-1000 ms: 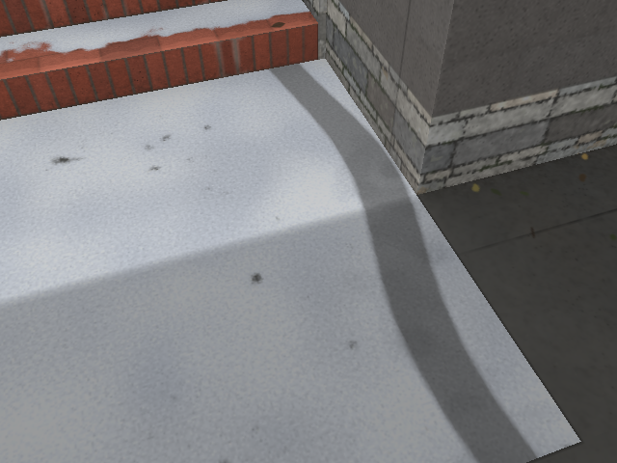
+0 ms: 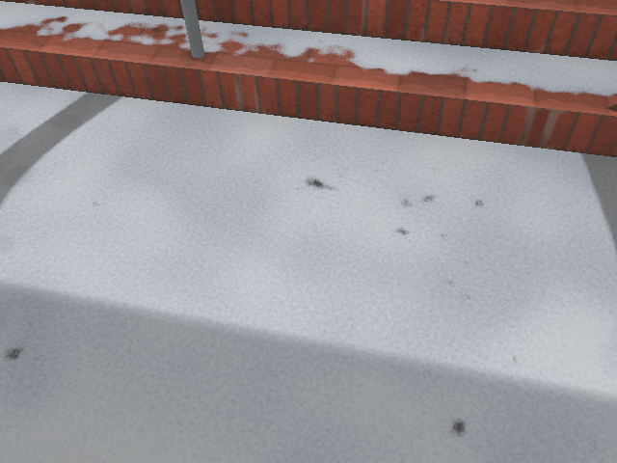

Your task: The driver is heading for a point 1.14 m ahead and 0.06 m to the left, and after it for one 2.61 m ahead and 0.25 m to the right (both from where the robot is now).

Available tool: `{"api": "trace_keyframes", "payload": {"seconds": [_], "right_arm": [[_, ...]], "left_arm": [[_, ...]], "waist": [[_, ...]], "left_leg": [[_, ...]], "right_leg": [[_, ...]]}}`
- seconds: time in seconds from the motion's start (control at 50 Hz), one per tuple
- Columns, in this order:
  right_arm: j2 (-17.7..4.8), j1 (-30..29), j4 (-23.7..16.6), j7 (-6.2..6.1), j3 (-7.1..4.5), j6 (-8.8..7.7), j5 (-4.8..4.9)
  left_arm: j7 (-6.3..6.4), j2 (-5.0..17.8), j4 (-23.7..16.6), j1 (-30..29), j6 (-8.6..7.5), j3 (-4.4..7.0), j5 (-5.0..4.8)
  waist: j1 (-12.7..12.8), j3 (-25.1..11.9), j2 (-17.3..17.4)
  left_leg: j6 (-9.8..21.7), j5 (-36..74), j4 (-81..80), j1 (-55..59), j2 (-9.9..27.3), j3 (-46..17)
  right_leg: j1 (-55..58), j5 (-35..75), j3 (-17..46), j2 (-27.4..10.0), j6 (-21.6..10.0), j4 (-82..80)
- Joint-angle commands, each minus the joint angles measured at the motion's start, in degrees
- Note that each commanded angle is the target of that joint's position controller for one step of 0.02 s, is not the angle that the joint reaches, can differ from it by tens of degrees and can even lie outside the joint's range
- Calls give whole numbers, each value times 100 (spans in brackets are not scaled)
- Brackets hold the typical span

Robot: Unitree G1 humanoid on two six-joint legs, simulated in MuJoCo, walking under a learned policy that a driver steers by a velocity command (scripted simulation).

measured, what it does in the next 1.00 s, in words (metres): walks ahead: left foot, then right foot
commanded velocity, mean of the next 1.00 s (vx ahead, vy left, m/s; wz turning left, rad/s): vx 0.50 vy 0.00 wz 0.28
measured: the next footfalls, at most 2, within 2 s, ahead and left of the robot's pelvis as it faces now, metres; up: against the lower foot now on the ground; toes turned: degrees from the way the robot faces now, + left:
left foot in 0.30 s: +0.31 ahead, +0.13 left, +0.00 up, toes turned +14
right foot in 0.84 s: +0.66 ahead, +0.04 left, +0.00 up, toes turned +11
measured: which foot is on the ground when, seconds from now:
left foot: up 0.00-0.28, down 0.30-0.86, up 0.88-1.00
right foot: down 0.00-0.30, up 0.32-0.82, down 0.84-1.00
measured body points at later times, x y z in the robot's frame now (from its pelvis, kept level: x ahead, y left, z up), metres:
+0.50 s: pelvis +0.27 +0.07 +0.00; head +0.30 +0.09 +0.45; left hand +0.29 +0.34 -0.13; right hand +0.40 -0.16 -0.13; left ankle +0.27 +0.12 -0.74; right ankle +0.30 -0.08 -0.66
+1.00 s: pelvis +0.56 +0.08 -0.01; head +0.59 +0.07 +0.44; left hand +0.58 +0.36 -0.13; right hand +0.65 -0.16 -0.15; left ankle +0.43 +0.18 -0.65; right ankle +0.62 +0.03 -0.74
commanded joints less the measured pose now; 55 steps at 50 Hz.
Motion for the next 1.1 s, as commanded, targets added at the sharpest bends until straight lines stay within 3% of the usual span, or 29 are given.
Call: {"api": "trace_keyframes", "payload": {"seconds": [0.02, 0.1, 0.2, 0.24, 0.26, 0.28, 0.3, 0.32, 0.34, 0.36, 0.38, 0.4, 0.42, 0.46, 0.52, 0.56, 0.66, 0.76, 0.8, 0.82, 0.84, 0.86, 0.88, 0.9, 0.92, 0.94, 0.98, 1.04, 1.1], "right_arm": [[0, -108, -414, 91, 50, 7, -1], [135, -946, -668, 176, 159, -46, 45], [86, -1676, -950, 223, 190, -50, 7], [8, -1492, -924, 168, 149, -45, -28], [-59, -1104, -814, 135, 109, -66, -49], [-175, -296, -553, 82, 33, -121, -85], [-485, 737, -217, -12, -100, -164, -154], [-1121, 971, -223, -110, -240, -172, -128], [-1094, 1359, -246, -191, -248, -96, 63], [-977, 1035, -114, -261, -221, -79, 93], [-696, 727, -63, -271, -149, -125, 140], [-479, 476, -35, -263, -79, -180, 145], [-315, 287, -15, -254, -14, -226, 172], [-217, 304, 67, -213, 37, -349, 193], [-374, 575, 286, -194, 5, -423, 224], [-361, 789, 405, -190, 15, -426, 230], [-357, 1295, 681, -215, 55, -456, 206], [-480, 1562, 951, -320, 67, -435, 125], [-582, 1363, 987, -357, 58, -436, 104], [-653, 1280, 1013, -359, 44, -429, 88], [-654, 1202, 1026, -353, 53, -414, 99], [-458, 1264, 885, -344, 123, -433, 144], [108, 2017, 867, -283, 210, -432, 350], [-414, 1607, 906, -307, 98, -428, 168], [-424, 1160, 779, -277, 76, -444, 176], [-320, 896, 729, -256, 112, -460, 169], [-139, 922, 755, -197, 142, -327, 52], [29, 803, 752, -111, 174, -194, 18], [26, 45, 530, -85, 195, -151, 21]], "left_arm": [[-25, 435, -201, 99, -136, 62, -9], [-16, 518, -67, 313, -107, 58, -12], [95, 778, 177, 804, 36, 100, 0], [142, 940, 268, 880, 130, 123, 10], [156, 1010, 324, 950, 186, 126, 13], [161, 1044, 335, 944, 235, 113, -8], [147, 949, 225, 889, 239, 67, -6], [-1, 238, -213, 1111, 195, -118, -106], [1, 761, -287, 580, 165, 26, -77], [-13, 759, -456, 1, 129, 32, -126], [-17, 622, -432, -48, 67, -36, -139], [-25, 568, -329, 39, 99, -38, -72], [-43, 521, -242, 270, 205, -47, 37], [-104, 437, -116, 455, 380, -41, 124], [-171, 367, -245, -54, 443, -31, 123], [-173, 376, -381, -548, 443, -28, 105], [-188, 305, -637, -1497, 405, -79, 56], [-198, 382, -858, -2017, 343, -80, 48], [-154, 446, -735, -1566, 296, -40, 36], [-99, 542, -544, -984, 264, 16, 37], [-35, 664, -211, 1, 207, 89, 76], [45, 1091, -3, 1028, 161, 207, 212], [15, 1670, 65, 1228, 168, 354, 249], [-44, 1254, 38, 752, 225, 275, 16], [-58, 933, -51, 121, 221, 189, -35], [-83, 635, -53, -148, 184, 115, -10], [-66, 360, 107, -215, 117, 19, -30], [-64, 445, 357, 149, -2, 28, -68], [-60, 504, 530, 449, -12, 33, -84]], "waist": [[-133, 79, -671], [28, 219, -698], [240, 390, -709], [109, 180, -834], [-58, -79, -882], [-415, -527, -789], [-856, -1140, -463], [-625, -1910, 992], [-912, -2258, 436], [-795, -1367, 85], [-551, -815, -114], [-279, -499, -325], [-38, -387, -271], [100, -337, -204], [59, 7, -144], [-67, 187, -119], [-360, 329, -11], [-424, 514, 21], [-154, 323, 80], [101, -3, 91], [536, -544, -82], [858, -1291, -559], [483, -1925, -1992], [386, -1482, -1068], [158, -656, -727], [70, -319, -411], [-204, -104, -631], [-285, -34, -651], [-171, 237, -625]], "left_leg": [[-64, 598, -219, -678, 272, -151], [-44, 1468, -1601, -382, 224, 292], [203, 819, -2714, -97, 50, 821], [409, 177, -2950, 435, -309, 1057], [544, -77, -3091, 982, -538, 1079], [703, 32, -3477, 2038, -748, 1030], [944, -104, -3639, 3635, -316, 310], [1687, -428, -3812, 5764, 1677, -2643], [1874, 91, -4629, 5728, 2120, -4033], [1669, 903, -4639, 5187, 1834, -2815], [1475, 1641, -4732, 4297, 1612, -2182], [1226, 2039, -4861, 3661, 1321, -1689], [1102, 2191, -5023, 3170, 1103, -1328], [1073, 2406, -5267, 2794, 907, -1018], [1036, 2198, -5635, 2666, 767, -730], [964, 2134, -5738, 2819, 701, -625], [808, 2397, -5701, 3374, 713, -423], [757, 3030, -5423, 4084, 1006, -429], [612, 4338, -4881, 4124, 1002, -286], [531, 5089, -4185, 4093, 924, -198], [423, 5019, -3026, 3739, 676, 19], [333, 3200, -1327, 2614, 377, 210], [65, -1164, 774, 589, -824, 376], [187, -1352, 1177, 48, -570, -392], [202, -781, 1038, -78, -251, -326], [190, -433, 739, 71, -39, -236], [85, -237, 256, 524, 208, -132], [-64, -27, -49, 484, 282, 63], [-215, 572, -682, -128, 452, 247]], "right_leg": [[245, 1221, 976, -1668, -664, -1186], [299, 1749, 187, -1457, -474, -1101], [1152, 2495, -165, -1701, -387, -774], [1476, 4260, -399, -1752, -315, -14], [1512, 4996, -462, -1770, -310, 679], [1212, 4970, -575, -1720, -253, 1729], [132, 3648, -602, -1591, -127, 3167], [-2457, -1145, -570, -763, 206, 5308], [-3067, -1892, 470, -277, 259, 6178], [-3487, -1177, 777, -623, 191, 6089], [-3216, -822, 803, -790, 159, 5573], [-2841, -726, 844, -932, 163, 5099], [-2423, -716, 868, -978, 203, 4826], [-2079, -654, 799, -930, 251, 4554], [-2483, -10, 723, -970, 337, 3995], [-2817, 458, 702, -987, 381, 3488], [-2936, 1234, 582, -800, 303, 2295], [-2771, 795, 483, -541, -10, 1530], [-1953, 342, 367, -265, -211, 1254], [-1206, 150, 280, -41, -320, 1133], [25, 341, 274, 26, -474, 821], [1552, -189, 1504, -1115, -761, 752], [2916, -577, 4469, -2648, -1579, 60], [2421, -806, 4783, -2388, -1408, -396], [1579, -658, 3739, -2239, -1264, -447], [965, -30, 3130, -2001, -1137, -624], [268, 681, 2255, -1558, -860, -855], [99, 1341, 1774, -1405, -894, -1081], [220, 1418, 1476, -1284, -877, -1323]]}}
Keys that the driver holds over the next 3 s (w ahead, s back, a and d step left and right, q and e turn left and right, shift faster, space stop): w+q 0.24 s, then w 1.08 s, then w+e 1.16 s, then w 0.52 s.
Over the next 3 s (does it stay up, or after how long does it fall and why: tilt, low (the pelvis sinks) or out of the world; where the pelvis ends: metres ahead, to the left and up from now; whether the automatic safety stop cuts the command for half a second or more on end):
stays up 1.50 -0.02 -0.01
